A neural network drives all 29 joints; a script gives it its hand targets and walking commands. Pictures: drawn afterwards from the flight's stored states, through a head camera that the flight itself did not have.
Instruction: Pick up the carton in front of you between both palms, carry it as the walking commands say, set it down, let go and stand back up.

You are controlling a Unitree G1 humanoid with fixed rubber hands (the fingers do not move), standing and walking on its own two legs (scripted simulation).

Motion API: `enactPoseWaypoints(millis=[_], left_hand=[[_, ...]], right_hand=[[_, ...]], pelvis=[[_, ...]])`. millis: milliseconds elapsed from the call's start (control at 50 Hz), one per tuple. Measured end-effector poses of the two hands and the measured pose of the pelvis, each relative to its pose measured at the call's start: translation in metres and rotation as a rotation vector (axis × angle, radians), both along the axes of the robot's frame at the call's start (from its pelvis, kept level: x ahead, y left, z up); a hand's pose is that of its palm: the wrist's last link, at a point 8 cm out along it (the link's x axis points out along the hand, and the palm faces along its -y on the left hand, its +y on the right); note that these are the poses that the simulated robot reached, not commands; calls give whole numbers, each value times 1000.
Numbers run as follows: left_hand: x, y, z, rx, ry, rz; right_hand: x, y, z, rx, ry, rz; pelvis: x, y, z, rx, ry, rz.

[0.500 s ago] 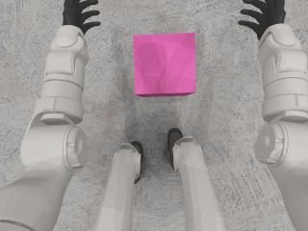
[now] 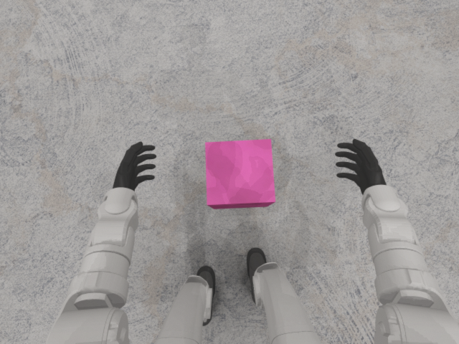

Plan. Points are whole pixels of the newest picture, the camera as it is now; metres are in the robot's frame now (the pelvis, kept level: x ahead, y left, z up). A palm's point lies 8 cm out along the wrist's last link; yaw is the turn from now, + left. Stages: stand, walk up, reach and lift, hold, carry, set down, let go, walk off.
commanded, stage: let go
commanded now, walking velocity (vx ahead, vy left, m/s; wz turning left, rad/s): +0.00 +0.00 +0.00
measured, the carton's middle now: (239, 177) +0.45 -0.03 -0.59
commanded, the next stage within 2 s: stand in 0.92 s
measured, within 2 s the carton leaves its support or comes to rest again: neither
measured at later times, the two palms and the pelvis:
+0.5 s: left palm (42, 305) +0.20 +0.26 -0.01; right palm (388, 292) +0.19 -0.21 -0.02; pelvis +0.03 +0.02 +0.06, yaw +0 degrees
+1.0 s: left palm (43, 318) +0.18 +0.26 -0.02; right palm (411, 293) +0.19 -0.24 -0.02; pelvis +0.03 +0.01 +0.05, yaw +0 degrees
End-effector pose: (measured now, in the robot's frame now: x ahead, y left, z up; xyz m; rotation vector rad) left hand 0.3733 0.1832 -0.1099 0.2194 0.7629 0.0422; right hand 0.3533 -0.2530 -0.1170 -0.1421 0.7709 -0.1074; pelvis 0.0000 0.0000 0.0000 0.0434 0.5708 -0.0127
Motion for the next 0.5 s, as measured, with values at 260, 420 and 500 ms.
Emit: enactPoseWaypoints(millis=[260,420,500], left_hand=[[-95,35,55,-20,4,17],[-155,61,86,-1,21,33],[-174,73,100,5,11,32]], right_hand=[[-87,15,60,-9,12,4],[-145,36,88,8,30,24],[-162,44,96,16,27,27]], pelvis=[[21,6,36,-31,-238,9],[27,17,53,-49,-435,9],[28,22,57,-52,-525,9]])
